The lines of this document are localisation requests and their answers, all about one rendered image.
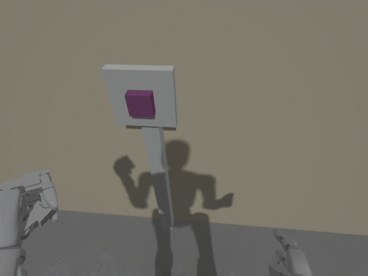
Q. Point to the left robot hand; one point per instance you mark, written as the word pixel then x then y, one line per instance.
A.
pixel 40 196

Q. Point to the robot left forearm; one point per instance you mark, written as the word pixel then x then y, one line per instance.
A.
pixel 11 260

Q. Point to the button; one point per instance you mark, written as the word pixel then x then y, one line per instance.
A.
pixel 140 103

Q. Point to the panel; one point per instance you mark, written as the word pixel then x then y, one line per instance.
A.
pixel 161 79

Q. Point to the right robot hand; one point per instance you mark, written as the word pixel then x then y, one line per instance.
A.
pixel 295 262

